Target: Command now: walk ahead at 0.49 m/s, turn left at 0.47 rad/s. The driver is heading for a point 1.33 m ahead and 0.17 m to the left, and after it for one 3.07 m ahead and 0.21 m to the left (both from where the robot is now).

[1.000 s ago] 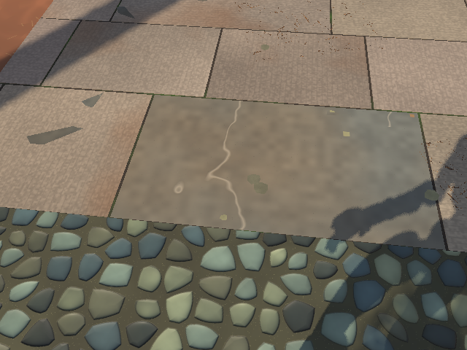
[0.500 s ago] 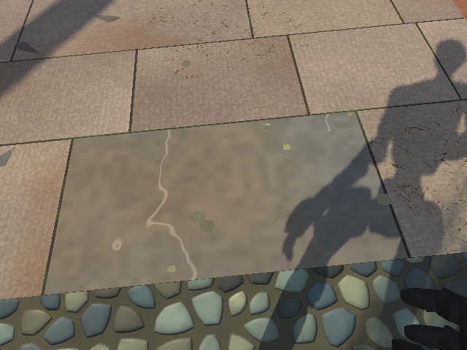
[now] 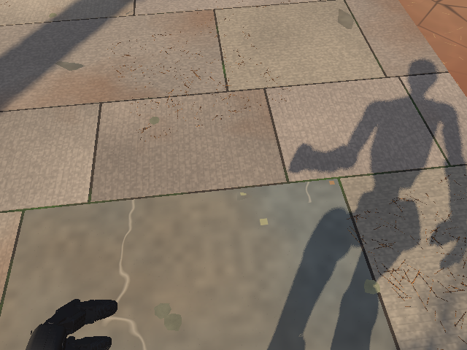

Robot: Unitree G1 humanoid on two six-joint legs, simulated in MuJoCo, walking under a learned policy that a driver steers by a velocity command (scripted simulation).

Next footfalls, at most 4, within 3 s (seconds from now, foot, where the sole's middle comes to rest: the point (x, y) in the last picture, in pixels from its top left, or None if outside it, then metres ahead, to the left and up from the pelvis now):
0.48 left None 0.37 0.18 -0.76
0.96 right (207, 300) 0.64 0.07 -0.76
1.38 left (129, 326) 0.58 0.29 -0.76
1.80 right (220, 337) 0.53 0.04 -0.76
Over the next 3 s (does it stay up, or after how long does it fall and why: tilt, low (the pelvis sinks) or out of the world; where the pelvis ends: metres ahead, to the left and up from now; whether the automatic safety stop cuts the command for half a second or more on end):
stays up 0.83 0.19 0.02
